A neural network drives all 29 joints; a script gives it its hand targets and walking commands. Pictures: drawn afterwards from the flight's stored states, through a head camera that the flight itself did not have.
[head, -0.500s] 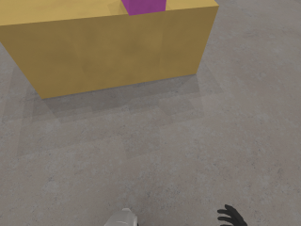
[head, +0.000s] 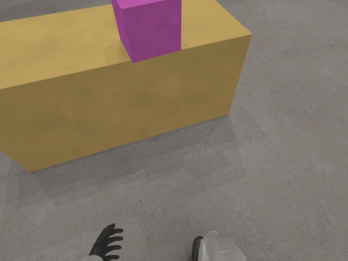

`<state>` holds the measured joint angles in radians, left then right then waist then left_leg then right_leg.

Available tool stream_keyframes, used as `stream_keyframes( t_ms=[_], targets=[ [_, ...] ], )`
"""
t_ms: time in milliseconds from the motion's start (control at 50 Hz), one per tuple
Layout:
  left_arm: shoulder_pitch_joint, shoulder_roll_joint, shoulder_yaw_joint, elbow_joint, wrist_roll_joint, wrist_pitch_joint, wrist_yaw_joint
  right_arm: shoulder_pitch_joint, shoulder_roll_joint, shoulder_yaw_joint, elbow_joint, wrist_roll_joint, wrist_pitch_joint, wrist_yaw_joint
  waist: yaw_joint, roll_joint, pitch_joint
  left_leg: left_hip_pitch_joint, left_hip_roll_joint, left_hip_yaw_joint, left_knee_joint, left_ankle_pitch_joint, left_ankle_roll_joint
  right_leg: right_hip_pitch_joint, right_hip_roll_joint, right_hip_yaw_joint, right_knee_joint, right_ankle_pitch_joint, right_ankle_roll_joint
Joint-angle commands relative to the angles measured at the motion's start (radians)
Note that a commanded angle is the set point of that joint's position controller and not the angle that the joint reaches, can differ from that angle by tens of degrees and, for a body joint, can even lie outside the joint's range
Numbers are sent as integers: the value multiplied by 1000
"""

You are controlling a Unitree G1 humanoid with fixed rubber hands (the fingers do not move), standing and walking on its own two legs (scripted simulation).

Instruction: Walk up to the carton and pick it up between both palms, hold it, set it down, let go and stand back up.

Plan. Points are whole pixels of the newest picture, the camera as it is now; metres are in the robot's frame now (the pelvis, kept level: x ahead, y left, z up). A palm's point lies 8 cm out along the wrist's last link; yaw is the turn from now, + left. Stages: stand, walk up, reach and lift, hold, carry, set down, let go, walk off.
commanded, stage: walk up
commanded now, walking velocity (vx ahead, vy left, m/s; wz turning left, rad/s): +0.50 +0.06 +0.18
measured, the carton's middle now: (146, 20) +1.04 +0.08 +0.01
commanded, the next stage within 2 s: none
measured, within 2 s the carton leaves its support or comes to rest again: neither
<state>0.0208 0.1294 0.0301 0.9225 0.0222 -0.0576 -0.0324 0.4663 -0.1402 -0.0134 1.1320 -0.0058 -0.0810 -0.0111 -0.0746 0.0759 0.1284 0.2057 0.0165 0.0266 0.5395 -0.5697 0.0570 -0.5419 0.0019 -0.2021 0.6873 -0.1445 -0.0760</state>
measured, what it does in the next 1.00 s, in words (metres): walks ahead: left foot, then right foot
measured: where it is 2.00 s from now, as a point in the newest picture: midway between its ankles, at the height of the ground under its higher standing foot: (166, 196)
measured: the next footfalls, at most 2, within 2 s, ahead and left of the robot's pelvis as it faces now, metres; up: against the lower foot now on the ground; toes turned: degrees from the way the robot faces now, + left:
left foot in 0.40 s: +0.37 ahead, +0.20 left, +0.00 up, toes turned +9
right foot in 0.98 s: +0.58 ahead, -0.05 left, +0.00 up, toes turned -6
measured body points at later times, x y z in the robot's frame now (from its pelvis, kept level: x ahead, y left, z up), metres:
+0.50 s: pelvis +0.25 +0.09 +0.02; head +0.26 +0.14 +0.46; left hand +0.18 +0.30 -0.16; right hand +0.39 -0.13 -0.10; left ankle +0.33 +0.19 -0.69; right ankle +0.14 -0.08 -0.65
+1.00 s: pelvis +0.45 +0.06 +0.03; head +0.49 +0.05 +0.48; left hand +0.56 +0.28 -0.11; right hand +0.37 -0.13 -0.13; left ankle +0.33 +0.19 -0.69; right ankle +0.54 -0.05 -0.70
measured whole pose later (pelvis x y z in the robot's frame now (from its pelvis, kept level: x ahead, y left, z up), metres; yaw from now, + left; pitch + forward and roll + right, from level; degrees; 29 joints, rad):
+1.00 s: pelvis +0.45 +0.06 +0.03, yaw +2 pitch +0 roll +1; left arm 0.11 0.16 0.05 1.01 0.01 -0.01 -0.02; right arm 0.44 -0.09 -0.04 1.10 -0.04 -0.07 -0.01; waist -0.10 0.00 0.07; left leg -0.06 0.06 0.11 0.50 -0.44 -0.04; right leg -0.42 -0.08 -0.12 0.58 -0.17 0.00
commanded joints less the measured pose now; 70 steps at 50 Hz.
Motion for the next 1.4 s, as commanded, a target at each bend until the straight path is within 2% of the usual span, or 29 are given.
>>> stream_keyframes(
  t_ms=[0, 40, 80, 140, 220, 300, 340, 360, 380, 400, 420, 440, 480, 540, 640, 720, 840, 900, 940, 960, 980, 1000, 1020, 1060, 1100, 1120, 1160, 1260, 1380],
  targets=[
    [393, 334, 117, 32, -40, -8, 32, 184, -214, -43, -41, 15, 10, -15, 162, -319, -474, -736, -3, -74, 1008, 159, -15, 874, -616, 990, -483, -431, -234],
    [372, 225, 70, 51, -18, -22, 35, -130, -207, -62, -130, -4, -11, 8, 194, -133, -204, -722, 70, -98, 868, 229, 1, 543, -437, 678, -483, -101, -108],
    [343, 143, 50, 99, 0, -32, 38, -147, -65, -47, -161, -8, -9, 24, 126, -199, -49, -689, 93, -99, 774, 249, -16, 354, -354, 449, -425, 236, -85],
    [258, 127, 47, 92, -2, -50, 27, -65, -9, -43, -131, -17, 22, 29, 37, -198, -99, -640, 91, -47, 667, 260, -38, 344, -307, 260, -412, 279, -72],
    [253, 146, 36, 89, 2, -58, 24, -232, -37, -39, -196, -13, 42, 33, 46, -177, -35, -602, 115, -5, 280, 297, -77, 241, -266, 171, -460, 124, -55],
    [275, 216, 63, 105, 19, -43, 17, -283, -69, -40, -224, -17, 47, 50, 74, -282, -32, -483, 131, 27, 109, 421, -93, 182, -316, 219, -470, -95, -45],
    [278, 221, 66, 104, 7, -32, 16, -207, -124, -58, -197, -23, 48, 55, 40, -228, -68, -331, 128, 49, 116, 445, -90, 96, -311, 225, -410, -253, -21],
    [287, 191, 58, 125, -12, -16, 17, -114, -161, -73, -173, -37, 37, 45, -29, -251, -142, -209, 122, 32, 130, 392, -100, 82, -173, 126, -260, -360, 1],
    [304, 147, 47, 132, -3, -14, 12, 43, -228, -99, -109, -44, 27, 36, -92, -63, -198, -83, 134, 8, 71, 316, -108, 32, -99, 45, -17, -340, 27],
    [329, 109, 40, 107, -9, -9, 8, 155, -353, -122, -101, -60, 14, 17, -117, 262, -214, -84, 396, -392, -219, -36, -106, -67, -12, 29, 346, -452, 85],
    [427, 127, 52, 115, -17, 7, 16, 109, -410, -133, -101, -30, 29, -2, -54, 342, -211, -162, 504, -698, -412, -276, -66, -85, -13, 135, 492, -439, 95],
    [446, 133, 52, 110, -6, 20, 14, -11, -390, -132, -128, -15, 39, -8, -7, 387, -164, -268, 513, -794, -469, -480, 2, -78, -59, 124, 579, -425, 81],
    [345, 111, 50, 99, 14, 9, -5, -105, -279, -93, -172, -20, 16, 4, 20, 290, -32, -355, 412, -665, -472, -239, 11, -154, -100, 170, 641, -289, 82],
    [365, 44, 29, 131, -2, 11, 0, -214, -183, -71, -195, -16, -8, 10, 77, 175, -28, -427, 320, -256, -348, 335, -64, -55, -135, 194, 544, -90, 85],
    [307, 100, 48, 110, 3, 49, 20, -20, -65, -45, -104, -18, -40, 8, 66, 105, -76, -344, 321, -162, -278, 899, 26, -33, -113, 197, 467, -87, 111],
    [212, 85, 37, 68, 5, 70, 12, -44, -162, -67, -118, -25, -37, -4, 73, 87, -68, -271, 335, -104, -284, 903, 69, -117, -125, 192, 328, -42, 128],
    [25, 83, 18, -1, -12, 45, 15, 8, -145, -62, -86, -33, -14, -14, 1, 104, -28, -285, 296, -94, -230, 999, 62, 0, -117, 120, -5, -49, 135],
    [141, 108, 28, 18, -21, 30, 17, -18, -212, -80, -99, -40, -7, -13, 51, 134, -98, -261, 318, -112, -152, 962, 97, 151, -96, 77, -130, -92, 100],
    [291, 170, 58, 79, -13, 8, 25, 25, -177, -73, -85, -24, -5, -6, 100, -40, -184, -365, 210, -48, 55, 774, 37, 440, -90, 76, -292, 87, 76],
    [417, 252, 85, 113, -5, -6, 33, 61, -120, -53, -100, -24, -7, -4, 130, -190, -303, -505, 136, 0, 264, 534, -11, 675, -234, 218, -233, 282, 38],
    [485, 302, 96, 99, 16, -24, 35, 118, -34, -25, -63, 5, 8, -10, 178, -246, -400, -711, 0, 36, 493, -57, -70, 882, -526, 528, -262, 436, -12],
    [493, 345, 107, 123, -9, -20, 43, 138, -60, -42, -51, -1, 26, -23, 171, -362, -379, -721, 1, -12, 576, -78, -68, 809, -581, 689, -365, 341, -96],
    [462, 282, 95, 129, -21, -16, 43, 51, -112, -55, -74, -16, 34, -19, 165, -343, -285, -729, 39, -24, 614, -19, -71, 680, -531, 740, -437, 278, -114],
    [377, 172, 56, 105, -14, -20, 46, -93, -91, -54, -94, -3, 31, 8, 138, -243, -117, -707, 89, -44, 618, 82, -75, 466, -405, 538, -451, 373, -71],
    [256, 135, 45, 80, -17, -21, 49, -61, 1, -43, -71, -8, 42, 21, 70, -266, -33, -676, 112, -47, 539, 182, -71, 377, -335, 343, -443, 310, -15],
    [171, 94, 20, 61, -36, -25, 61, -74, 23, -38, -78, -3, 57, 7, 27, -254, 18, -574, 75, -41, 471, 169, -81, 295, -305, 216, -393, 927, -10],
    [240, 78, 16, 74, -26, -44, 53, -75, 5, -43, -67, -9, 80, -8, 29, -233, -66, -526, 36, -16, 400, 183, -82, 354, -276, 174, -360, 1127, -38],
    [223, 125, 2, 76, 2, -25, 52, -102, -59, -43, -69, -1, 125, -19, 19, -333, -190, -448, 26, 10, 204, 243, -78, 401, -254, 133, -337, 811, -102],
    [229, 157, 12, 84, 22, 36, 58, -191, -119, -42, -105, -12, 106, -24, 36, -260, -188, -273, 59, -18, -90, 431, -48, 222, -266, 245, -343, 125, -87]
  ],
)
